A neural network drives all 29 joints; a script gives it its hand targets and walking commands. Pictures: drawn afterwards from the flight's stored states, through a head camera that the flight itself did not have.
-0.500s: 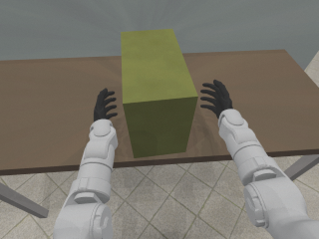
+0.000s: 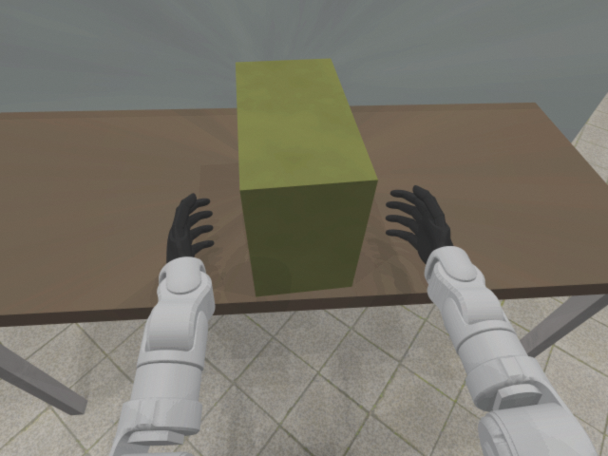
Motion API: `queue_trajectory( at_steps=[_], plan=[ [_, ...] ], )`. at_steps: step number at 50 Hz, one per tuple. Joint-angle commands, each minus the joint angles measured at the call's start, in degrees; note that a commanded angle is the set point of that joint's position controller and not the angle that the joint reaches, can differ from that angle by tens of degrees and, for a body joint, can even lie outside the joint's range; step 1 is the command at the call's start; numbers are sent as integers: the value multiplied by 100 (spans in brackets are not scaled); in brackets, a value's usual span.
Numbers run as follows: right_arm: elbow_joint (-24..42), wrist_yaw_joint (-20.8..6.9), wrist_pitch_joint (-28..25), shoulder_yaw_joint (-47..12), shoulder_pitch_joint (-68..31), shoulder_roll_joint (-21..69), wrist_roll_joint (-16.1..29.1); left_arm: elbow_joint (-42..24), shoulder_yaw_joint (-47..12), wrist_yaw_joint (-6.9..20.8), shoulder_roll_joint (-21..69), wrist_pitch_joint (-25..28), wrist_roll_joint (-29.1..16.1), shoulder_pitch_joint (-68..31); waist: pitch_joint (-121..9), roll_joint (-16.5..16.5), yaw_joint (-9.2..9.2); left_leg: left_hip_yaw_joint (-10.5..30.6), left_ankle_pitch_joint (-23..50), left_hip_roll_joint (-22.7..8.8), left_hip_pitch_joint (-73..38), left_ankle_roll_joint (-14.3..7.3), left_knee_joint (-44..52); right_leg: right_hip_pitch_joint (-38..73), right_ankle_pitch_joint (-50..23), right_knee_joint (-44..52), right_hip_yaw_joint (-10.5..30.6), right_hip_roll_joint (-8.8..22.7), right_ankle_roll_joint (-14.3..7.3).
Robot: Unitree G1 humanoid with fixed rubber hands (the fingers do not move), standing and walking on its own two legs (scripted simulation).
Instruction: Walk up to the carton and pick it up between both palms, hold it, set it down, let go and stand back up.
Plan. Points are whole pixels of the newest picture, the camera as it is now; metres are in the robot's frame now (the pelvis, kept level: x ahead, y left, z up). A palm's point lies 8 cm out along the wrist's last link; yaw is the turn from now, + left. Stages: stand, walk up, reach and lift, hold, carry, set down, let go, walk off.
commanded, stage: set down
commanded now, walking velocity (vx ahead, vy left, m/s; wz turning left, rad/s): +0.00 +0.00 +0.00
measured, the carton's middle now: (294, 175) +0.54 +0.03 +0.05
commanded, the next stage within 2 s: none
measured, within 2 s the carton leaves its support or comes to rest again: neither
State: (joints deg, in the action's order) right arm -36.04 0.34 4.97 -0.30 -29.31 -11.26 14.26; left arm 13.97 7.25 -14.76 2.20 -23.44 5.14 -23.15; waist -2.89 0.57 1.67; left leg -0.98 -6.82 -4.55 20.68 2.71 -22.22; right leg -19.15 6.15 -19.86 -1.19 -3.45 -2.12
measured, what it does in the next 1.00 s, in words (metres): stands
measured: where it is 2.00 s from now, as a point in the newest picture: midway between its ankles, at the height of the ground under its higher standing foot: outside the picture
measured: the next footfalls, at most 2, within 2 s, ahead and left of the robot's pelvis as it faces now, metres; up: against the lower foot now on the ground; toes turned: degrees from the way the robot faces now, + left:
none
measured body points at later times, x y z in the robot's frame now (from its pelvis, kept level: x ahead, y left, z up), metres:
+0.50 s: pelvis +0.00 +0.00 +0.00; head +0.01 +0.01 +0.45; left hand +0.30 +0.18 +0.08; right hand +0.33 -0.18 +0.06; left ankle +0.04 +0.15 -0.74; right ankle +0.04 -0.09 -0.74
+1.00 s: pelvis +0.00 -0.01 +0.00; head +0.00 +0.01 +0.45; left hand +0.24 +0.18 +0.06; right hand +0.26 -0.20 +0.05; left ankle +0.04 +0.15 -0.74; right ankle +0.04 -0.09 -0.74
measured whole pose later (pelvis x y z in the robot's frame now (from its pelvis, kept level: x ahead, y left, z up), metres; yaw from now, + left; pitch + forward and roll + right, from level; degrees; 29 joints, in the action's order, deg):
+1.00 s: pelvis +0.00 -0.01 +0.00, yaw +0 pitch +0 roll +0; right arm -2.2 -2.0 5.5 -0.3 9.5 -12.6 14.3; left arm -14.5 -1.7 -15.0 2.2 -24.8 2.6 11.0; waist 0.0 2.0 1.7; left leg -1.2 -6.4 -4.2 12.5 2.7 -19.2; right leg -12.4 7.3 -19.9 -1.1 -3.2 -2.5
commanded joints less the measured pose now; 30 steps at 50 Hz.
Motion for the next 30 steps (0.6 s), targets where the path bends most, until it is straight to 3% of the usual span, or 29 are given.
queue_trajectory(
  at_steps=[1,3,4,5,6,7,8,9,11,12,14,16,17,19,21,22,23,24,25,27,30],
  plan=[
    [1933,-96,-280,272,-1910,-1501,361,-2103,-673,-55,-194,207,-626,-1692,-2606,65,51,-39,528,467,-1636,-251,275,1470,-228,-7,175,71,113],
    [2078,-82,-238,279,-1329,-1508,373,-2208,-642,-22,-143,82,-552,-1094,-2400,307,22,-40,461,465,-1740,-284,339,1516,-259,73,224,64,115],
    [2058,-108,-214,268,-1543,-1511,399,-2283,-675,-41,-189,66,-625,-1318,-2394,188,43,-56,319,484,-1569,-283,366,1518,-66,53,215,84,116],
    [2142,-134,-196,344,-1194,-1595,425,-2426,-737,-50,-183,50,-653,-1037,-2425,253,-79,-32,327,465,-1651,-279,381,1561,-154,61,177,89,110],
    [2299,-95,-206,367,-1422,-1577,383,-2562,-753,-44,-231,32,-694,-1314,-2474,176,-83,-50,362,485,-1595,-287,347,1487,-124,34,212,122,112],
    [2435,-110,-198,295,-913,-1553,447,-2831,-746,-54,-200,19,-712,-894,-2522,167,-87,-48,544,492,-1742,-275,346,1659,-379,13,198,113,123],
    [2274,-85,-166,402,-1082,-1577,335,-2529,-808,-16,-213,-20,-716,-1037,-2215,255,-179,-61,348,506,-1579,-299,375,1520,-150,52,220,137,137],
    [2411,-65,-153,339,-860,-1501,342,-2628,-727,9,-303,-71,-716,-854,-2224,319,-154,-57,389,520,-1579,-322,356,1656,-236,60,304,172,151],
    [2564,-127,-161,422,-481,-1699,410,-3218,-925,-44,-149,-120,-717,-420,-2230,215,-247,15,501,472,-1799,-254,423,1625,-367,74,154,101,112],
    [2420,-125,-128,511,-949,-1681,309,-2770,-853,-38,-233,-177,-725,-922,-2102,186,-206,-15,175,480,-1543,-281,427,1437,7,104,198,148,102],
    [2739,-130,-120,439,-360,-1631,395,-3097,-939,-43,-209,-245,-746,-274,-2043,334,-203,-14,162,492,-1624,-314,485,1575,34,148,257,163,105],
    [2862,-151,-122,494,-402,-1630,343,-3225,-882,-48,-260,-260,-742,-427,-2033,423,-166,-33,91,480,-1607,-331,513,1439,118,106,195,132,115],
    [3009,-134,-124,401,101,-1573,397,-3510,-953,-44,-243,-280,-768,40,-2032,363,-236,-25,342,499,-1725,-332,460,1645,-226,107,274,178,117],
    [2975,-164,-143,536,114,-1650,369,-3509,-985,-76,-239,-273,-756,101,-1886,341,-216,-9,227,487,-1663,-321,513,1527,-88,100,192,154,98],
    [3130,-173,-171,492,746,-1672,412,-3883,-1100,-44,-157,-328,-770,732,-1803,346,-311,12,513,471,-1819,-292,502,1648,-467,133,196,160,84],
    [3170,-153,-166,598,444,-1668,342,-3766,-1126,-46,-217,-332,-801,342,-1762,258,-337,-6,246,476,-1701,-308,511,1443,-142,152,223,198,82],
    [3386,-160,-209,534,1062,-1682,411,-3985,-1158,-45,-53,-368,-712,1057,-1599,298,-325,49,422,447,-1850,-299,548,1591,-353,168,197,150,53],
    [3419,-170,-202,541,818,-1649,387,-3931,-1091,-44,-133,-363,-704,775,-1516,275,-251,13,273,484,-1733,-330,570,1539,-114,199,257,197,76],
    [3588,-181,-230,619,940,-1705,382,-4137,-1221,-64,-132,-335,-796,858,-1609,182,-326,16,255,468,-1794,-318,567,1381,-17,191,240,216,82],
    [3761,-219,-284,628,921,-1590,332,-4043,-1192,-68,-162,-224,-793,859,-1543,348,-260,-24,91,460,-1781,-341,594,1274,111,237,267,220,76],
    [3923,-272,-349,636,1586,-1567,275,-4276,-1245,-111,-129,-115,-734,1438,-1482,299,-221,-45,100,435,-1946,-297,662,1233,219,316,292,235,48]
  ],
)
